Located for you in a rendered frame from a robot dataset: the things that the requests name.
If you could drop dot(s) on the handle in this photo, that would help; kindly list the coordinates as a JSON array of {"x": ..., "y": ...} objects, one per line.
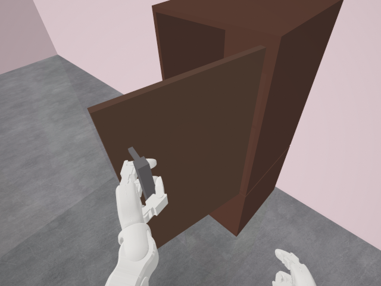
[{"x": 144, "y": 173}]

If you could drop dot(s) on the robot left forearm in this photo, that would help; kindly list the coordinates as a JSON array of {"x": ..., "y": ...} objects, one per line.
[{"x": 137, "y": 257}]

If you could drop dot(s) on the left robot hand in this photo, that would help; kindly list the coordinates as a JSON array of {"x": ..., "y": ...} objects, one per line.
[{"x": 128, "y": 195}]

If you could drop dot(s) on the right robot hand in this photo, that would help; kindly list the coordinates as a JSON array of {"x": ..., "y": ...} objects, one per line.
[{"x": 300, "y": 275}]

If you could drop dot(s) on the cupboard door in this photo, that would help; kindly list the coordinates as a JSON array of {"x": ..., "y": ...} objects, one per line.
[{"x": 196, "y": 125}]

